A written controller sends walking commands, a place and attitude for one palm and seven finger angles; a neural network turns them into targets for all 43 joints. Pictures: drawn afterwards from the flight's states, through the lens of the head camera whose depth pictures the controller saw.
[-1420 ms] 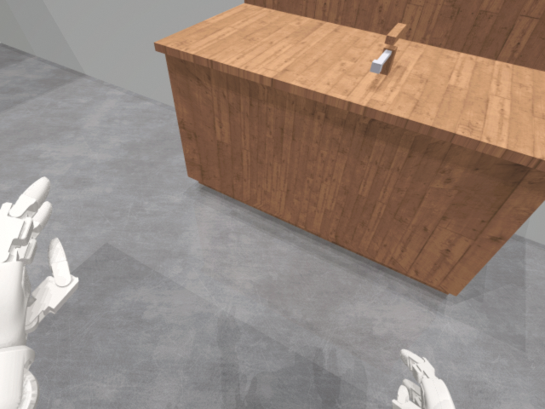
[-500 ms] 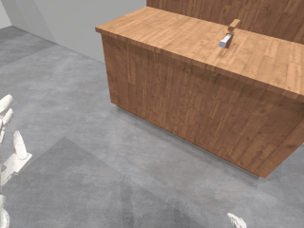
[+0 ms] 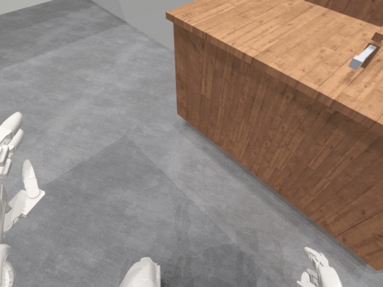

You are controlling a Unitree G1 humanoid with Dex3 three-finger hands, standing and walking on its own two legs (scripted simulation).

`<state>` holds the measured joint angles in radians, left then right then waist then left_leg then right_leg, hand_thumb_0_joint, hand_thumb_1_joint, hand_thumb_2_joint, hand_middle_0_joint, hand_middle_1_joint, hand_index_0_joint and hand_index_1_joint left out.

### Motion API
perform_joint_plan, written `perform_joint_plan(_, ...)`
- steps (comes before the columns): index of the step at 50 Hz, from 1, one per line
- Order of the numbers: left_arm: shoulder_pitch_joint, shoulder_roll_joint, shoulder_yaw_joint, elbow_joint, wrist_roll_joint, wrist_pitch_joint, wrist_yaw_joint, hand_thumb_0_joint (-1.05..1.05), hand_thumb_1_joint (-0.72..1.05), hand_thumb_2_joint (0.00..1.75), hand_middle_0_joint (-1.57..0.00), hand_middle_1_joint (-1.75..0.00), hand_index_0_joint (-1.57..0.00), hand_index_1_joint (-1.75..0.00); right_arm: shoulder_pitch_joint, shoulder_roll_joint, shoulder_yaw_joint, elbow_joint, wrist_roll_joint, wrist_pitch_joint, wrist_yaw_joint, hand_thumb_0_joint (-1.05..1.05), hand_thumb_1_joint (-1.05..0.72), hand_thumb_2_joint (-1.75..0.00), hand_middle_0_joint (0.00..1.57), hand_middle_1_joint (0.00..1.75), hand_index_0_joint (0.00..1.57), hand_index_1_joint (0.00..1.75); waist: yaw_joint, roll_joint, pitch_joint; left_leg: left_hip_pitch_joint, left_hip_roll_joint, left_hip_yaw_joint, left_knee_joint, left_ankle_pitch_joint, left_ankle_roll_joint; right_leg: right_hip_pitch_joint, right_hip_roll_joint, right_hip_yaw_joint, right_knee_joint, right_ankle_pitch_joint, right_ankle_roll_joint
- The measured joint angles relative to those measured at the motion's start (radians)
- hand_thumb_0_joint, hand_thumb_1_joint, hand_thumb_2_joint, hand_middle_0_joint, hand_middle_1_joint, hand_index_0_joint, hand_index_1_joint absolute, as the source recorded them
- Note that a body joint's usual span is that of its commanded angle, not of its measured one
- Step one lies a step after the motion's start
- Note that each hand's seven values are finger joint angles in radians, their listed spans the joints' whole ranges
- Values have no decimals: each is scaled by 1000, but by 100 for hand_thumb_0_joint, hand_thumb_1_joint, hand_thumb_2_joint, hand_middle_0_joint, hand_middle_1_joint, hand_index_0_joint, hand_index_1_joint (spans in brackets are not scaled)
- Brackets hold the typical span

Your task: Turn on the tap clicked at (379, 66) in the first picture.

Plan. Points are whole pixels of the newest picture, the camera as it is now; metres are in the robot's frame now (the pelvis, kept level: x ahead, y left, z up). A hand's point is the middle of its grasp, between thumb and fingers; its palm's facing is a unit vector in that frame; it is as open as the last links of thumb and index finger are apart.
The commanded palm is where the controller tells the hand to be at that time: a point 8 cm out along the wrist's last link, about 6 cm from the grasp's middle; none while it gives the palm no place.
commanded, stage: turn to face it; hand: left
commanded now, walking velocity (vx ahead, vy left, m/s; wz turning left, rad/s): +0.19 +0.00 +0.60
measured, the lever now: (356, 62) +0.74 -0.45 +0.07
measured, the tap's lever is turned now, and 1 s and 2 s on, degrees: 0 0 0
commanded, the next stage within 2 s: none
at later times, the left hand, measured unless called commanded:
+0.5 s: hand (88, 132) +0.33 +0.20 +0.17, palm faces +0.43 -0.78 -0.45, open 7.4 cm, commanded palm +0.28 +0.23 +0.18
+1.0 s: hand (132, 121) +0.36 +0.14 +0.16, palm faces +0.14 -0.90 -0.41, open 7.4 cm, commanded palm +0.33 +0.17 +0.18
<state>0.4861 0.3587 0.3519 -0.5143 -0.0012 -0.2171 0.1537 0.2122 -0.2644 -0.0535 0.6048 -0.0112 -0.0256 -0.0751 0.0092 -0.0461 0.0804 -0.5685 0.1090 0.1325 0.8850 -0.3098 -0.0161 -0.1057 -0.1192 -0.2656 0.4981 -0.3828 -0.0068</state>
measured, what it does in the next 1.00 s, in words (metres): steps on the spot, turning right: left foot, then right foot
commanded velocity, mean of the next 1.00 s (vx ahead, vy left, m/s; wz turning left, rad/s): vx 0.01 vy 0.00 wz -0.54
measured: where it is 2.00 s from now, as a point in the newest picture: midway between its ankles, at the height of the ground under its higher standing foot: outside the picture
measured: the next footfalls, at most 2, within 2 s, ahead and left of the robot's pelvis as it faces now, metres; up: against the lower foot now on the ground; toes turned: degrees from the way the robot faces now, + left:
left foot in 0.10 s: +0.17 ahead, +0.14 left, +0.00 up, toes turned +12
right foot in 0.46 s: +0.19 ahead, -0.13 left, +0.00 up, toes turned -10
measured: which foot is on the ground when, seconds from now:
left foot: up 0.00-0.08, down 0.10-0.46, up 0.48-0.86, down 0.88-1.00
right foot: down 0.00-0.10, up 0.12-0.44, down 0.46-0.92, up 0.94-1.00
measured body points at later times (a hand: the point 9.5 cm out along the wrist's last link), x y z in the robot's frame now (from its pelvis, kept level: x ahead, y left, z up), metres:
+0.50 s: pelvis +0.10 -0.04 -0.02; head +0.12 -0.06 +0.43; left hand +0.30 +0.24 +0.19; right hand +0.29 -0.22 -0.12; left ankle +0.12 +0.13 -0.73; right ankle +0.16 -0.12 -0.74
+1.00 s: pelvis +0.08 -0.03 -0.01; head +0.08 -0.03 +0.44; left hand +0.35 +0.19 +0.18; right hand +0.15 -0.32 -0.09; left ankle +0.12 +0.10 -0.74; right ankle +0.11 -0.12 -0.71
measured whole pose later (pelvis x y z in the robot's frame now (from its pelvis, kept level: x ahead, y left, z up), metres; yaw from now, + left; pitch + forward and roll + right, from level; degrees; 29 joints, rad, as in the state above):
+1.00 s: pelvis +0.08 -0.03 -0.01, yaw -21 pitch +0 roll +1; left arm 0.47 0.37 0.39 -0.46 -0.02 -0.18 0.14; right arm 0.24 -0.21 -0.02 0.54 0.01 0.03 -0.04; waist 0.03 -0.04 -0.01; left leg -0.23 0.07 0.13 0.56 -0.32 -0.02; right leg -0.49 0.09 0.03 0.86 -0.37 0.01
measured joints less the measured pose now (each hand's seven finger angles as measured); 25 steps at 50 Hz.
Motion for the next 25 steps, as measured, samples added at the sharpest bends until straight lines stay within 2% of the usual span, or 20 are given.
perform_joint_plan(3, 3, 2, 4, -71, -4, 8, 19, 1, 88, 90, -22, -30, -21, -30, -8, 3, -7, -30, 2, -7, -4, 2, -90, -90, 20, 30, 20, 30, 13, -35, 18, 65, -28, 56, -169, 19, 11, 4, -39, -8, 62, -60, 22)
perform_joint_plan(5, 17, 7, 19, -123, -9, 7, 32, 2, 88, 90, -22, -30, -21, -30, -19, -1, -6, -61, 4, -14, -8, 2, -90, -90, 20, 30, 20, 30, 12, -29, 16, 151, -57, 78, -297, 104, 27, -46, -67, 1, 229, -107, 32)
perform_joint_plan(6, 13, 17, 29, -139, -15, 2, 38, 2, 88, 90, -22, -30, -21, -30, -35, 5, -9, -71, 4, -19, -10, 2, -90, -90, 20, 30, 20, 30, 2, -14, 18, 156, -53, 68, -297, 178, 57, -97, -61, 32, 372, -120, 39)
perform_joint_plan(7, -10, 40, 40, -137, -17, -2, 41, 2, 88, 90, -22, -30, -21, -30, -60, 28, -11, -67, 6, -22, -10, 2, -90, -90, 20, 30, 20, 30, -6, -19, 34, 147, -55, 61, -241, 157, 69, -149, -44, 94, 520, -156, 39)
perform_joint_plan(9, -67, 84, 54, -103, -17, -11, 33, 2, 88, 90, -22, -30, -21, -30, -97, 79, 10, -49, 13, -22, 7, 2, -91, -90, 19, 30, 20, 30, -10, -35, 48, 159, -58, 48, -198, 85, 63, -247, 8, 188, 729, -180, 34)
perform_joint_plan(11, -94, 105, 70, -76, -22, -4, 16, 2, 88, 90, -22, -30, -21, -30, -112, 123, 43, -38, 18, -19, 25, 1, -91, -90, 19, 30, 20, 30, -9, -38, 36, 181, -51, 39, -214, 62, 48, -326, 36, 213, 792, -153, 37)
perform_joint_plan(13, -87, 101, 82, -77, -29, 5, 5, 2, 88, 90, -22, -30, -21, -30, -110, 156, 73, -38, 17, -22, 40, 1, -90, -90, 20, 30, 20, 30, -2, -30, 22, 207, -37, 38, -248, 69, 30, -378, 42, 210, 739, -107, 40)
perform_joint_plan(15, -64, 82, 82, -88, -35, 5, -2, 2, 89, 90, -21, -30, -21, -30, -94, 174, 96, -42, 14, -34, 52, 1, -90, -90, 20, 30, 20, 30, 13, -12, 9, 234, -20, 41, -283, 75, 21, -393, 40, 195, 605, -50, 43)
perform_joint_plan(19, -29, 38, 58, -73, -35, 2, -11, 2, 89, 90, -21, -30, -21, -30, -52, 173, 116, -48, 12, -61, 62, 1, -90, -90, 20, 30, 21, 30, 44, 46, -11, 271, 23, 47, -310, 67, -8, -354, 52, 162, 352, 23, 54)
perform_joint_plan(22, -34, 24, 46, -17, -29, 17, -13, 1, 89, 90, -21, -30, -21, -30, -30, 157, 112, -45, 13, -69, 59, 1, -90, -90, 21, 30, 21, 30, 68, 78, -21, 277, 60, 61, -257, 24, -40, -284, 68, 142, 206, 80, 61)
perform_joint_plan(23, -45, 22, 44, 5, -26, 23, -14, 1, 89, 90, -21, -30, -21, -30, -25, 148, 109, -45, 14, -71, 58, 1, -90, -90, 21, 30, 21, 30, 73, 84, -22, 269, 73, 64, -217, 0, -50, -263, 77, 141, 166, 120, 41)
perform_joint_plan(24, -67, 7, 33, 30, -19, 28, -15, 1, 89, 90, -21, -30, -21, -30, -29, 132, 101, -36, 15, -70, 56, 1, -90, -90, 21, 30, 21, 30, 74, 103, -19, 252, 88, 50, -162, -33, -46, -266, 94, 137, 180, 120, 1)
perform_joint_plan(25, -91, -11, 19, 53, -14, 36, -15, 1, 89, 90, -21, -30, -21, -30, -38, 114, 93, -22, 13, -65, 52, 1, -90, -90, 21, 30, 21, 30, 71, 112, -16, 221, 76, 16, -81, -111, -45, -277, 103, 137, 202, 106, -31)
